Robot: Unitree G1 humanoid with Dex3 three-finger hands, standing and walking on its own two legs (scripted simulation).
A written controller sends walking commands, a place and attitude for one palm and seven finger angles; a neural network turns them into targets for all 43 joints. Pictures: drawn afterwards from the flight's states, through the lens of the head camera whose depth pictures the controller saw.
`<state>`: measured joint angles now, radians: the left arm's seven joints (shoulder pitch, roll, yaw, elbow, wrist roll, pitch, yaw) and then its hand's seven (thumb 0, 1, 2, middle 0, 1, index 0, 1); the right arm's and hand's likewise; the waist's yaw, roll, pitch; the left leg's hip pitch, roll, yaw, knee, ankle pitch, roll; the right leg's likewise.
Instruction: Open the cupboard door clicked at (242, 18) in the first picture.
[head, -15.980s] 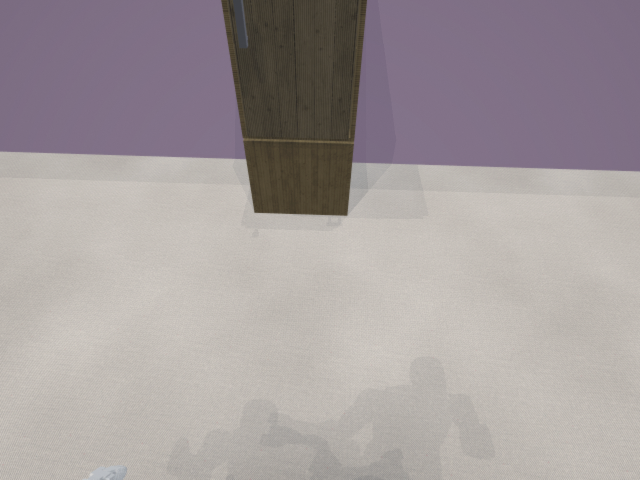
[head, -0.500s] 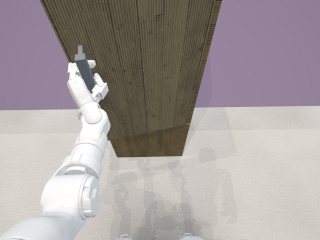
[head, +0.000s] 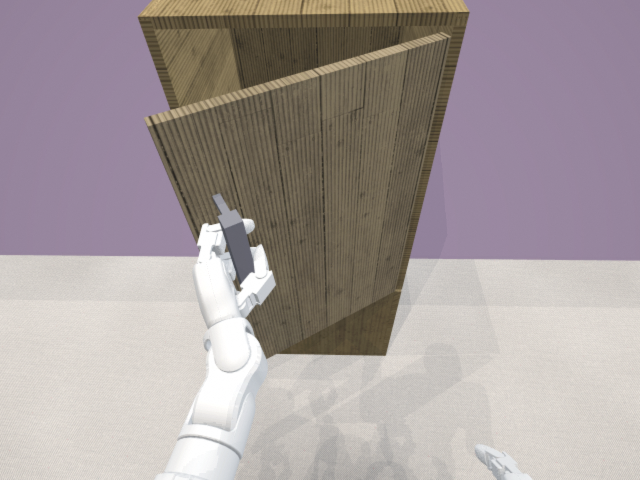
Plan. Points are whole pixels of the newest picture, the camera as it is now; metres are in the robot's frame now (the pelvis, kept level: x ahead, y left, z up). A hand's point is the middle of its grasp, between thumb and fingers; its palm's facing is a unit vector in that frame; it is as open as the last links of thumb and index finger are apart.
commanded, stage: pull the door open along its arc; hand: left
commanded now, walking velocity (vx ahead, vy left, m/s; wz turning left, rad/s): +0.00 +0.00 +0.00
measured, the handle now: (235, 245) +0.39 +0.12 +0.09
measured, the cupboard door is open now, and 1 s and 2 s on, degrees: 31 39 40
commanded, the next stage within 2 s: open thumb and fingers to let go in 0.18 s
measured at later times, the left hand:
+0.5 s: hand (287, 289) +0.33 +0.05 +0.09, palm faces +0.41 -0.91 -0.04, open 6.8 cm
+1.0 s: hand (288, 292) +0.32 +0.05 +0.08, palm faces +0.40 -0.92 -0.02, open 14.3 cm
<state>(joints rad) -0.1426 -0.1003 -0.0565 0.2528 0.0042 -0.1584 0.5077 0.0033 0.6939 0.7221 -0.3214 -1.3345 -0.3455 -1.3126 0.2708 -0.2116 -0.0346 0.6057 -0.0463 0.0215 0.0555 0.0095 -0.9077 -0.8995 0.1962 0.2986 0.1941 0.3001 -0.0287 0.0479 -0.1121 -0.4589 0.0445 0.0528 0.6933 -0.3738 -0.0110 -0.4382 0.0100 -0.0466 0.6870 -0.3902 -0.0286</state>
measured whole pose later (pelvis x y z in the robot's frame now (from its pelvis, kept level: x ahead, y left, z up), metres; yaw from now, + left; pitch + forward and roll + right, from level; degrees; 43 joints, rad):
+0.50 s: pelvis -0.02 -0.03 -0.01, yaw +4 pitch +5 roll +1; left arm -0.19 -0.14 -0.16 0.25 0.06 -0.03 0.59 0.01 0.54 0.75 -0.37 -1.32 -0.36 -1.32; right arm 0.16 -0.17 0.01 0.63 -0.06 0.10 0.00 0.01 -0.91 -0.90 0.20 0.30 0.20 0.30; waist 0.00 0.04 -0.08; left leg -0.47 0.03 -0.02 0.73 -0.36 -0.04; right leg -0.43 0.00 -0.12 0.76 -0.42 -0.06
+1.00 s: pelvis -0.03 -0.02 -0.01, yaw +3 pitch +5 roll +1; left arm -0.26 -0.14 -0.13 0.37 0.07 -0.12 0.63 -0.01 -0.47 0.31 -0.31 -0.95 -0.29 -0.97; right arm 0.20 -0.20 -0.02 0.66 -0.06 0.04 -0.01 0.01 -0.91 -0.90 0.20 0.30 0.19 0.30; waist -0.02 0.04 -0.08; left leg -0.49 0.03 0.00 0.73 -0.33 -0.03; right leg -0.46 0.00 -0.10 0.75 -0.38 -0.05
